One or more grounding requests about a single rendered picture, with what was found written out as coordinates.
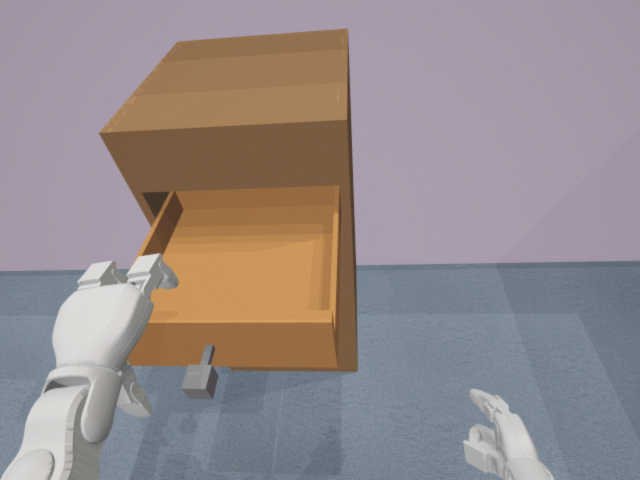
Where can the cabinet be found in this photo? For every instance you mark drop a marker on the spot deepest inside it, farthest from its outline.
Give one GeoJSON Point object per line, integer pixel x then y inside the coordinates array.
{"type": "Point", "coordinates": [263, 111]}

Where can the robot right forearm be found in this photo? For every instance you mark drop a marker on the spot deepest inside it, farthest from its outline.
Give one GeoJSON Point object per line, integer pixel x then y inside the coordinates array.
{"type": "Point", "coordinates": [525, 468]}

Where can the handle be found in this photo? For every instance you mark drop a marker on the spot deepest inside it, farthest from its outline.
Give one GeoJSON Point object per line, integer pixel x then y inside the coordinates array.
{"type": "Point", "coordinates": [200, 380]}

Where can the left robot hand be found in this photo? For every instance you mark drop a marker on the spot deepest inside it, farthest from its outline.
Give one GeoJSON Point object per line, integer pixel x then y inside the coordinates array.
{"type": "Point", "coordinates": [102, 322]}

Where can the drawer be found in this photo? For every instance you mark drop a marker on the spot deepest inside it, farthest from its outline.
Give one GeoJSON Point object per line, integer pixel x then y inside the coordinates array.
{"type": "Point", "coordinates": [259, 278]}

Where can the robot left forearm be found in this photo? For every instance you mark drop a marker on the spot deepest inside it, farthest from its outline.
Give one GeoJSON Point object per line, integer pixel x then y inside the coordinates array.
{"type": "Point", "coordinates": [68, 425]}

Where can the right robot hand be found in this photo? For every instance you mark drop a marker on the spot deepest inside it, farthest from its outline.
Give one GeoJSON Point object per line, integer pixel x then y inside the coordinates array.
{"type": "Point", "coordinates": [489, 450]}

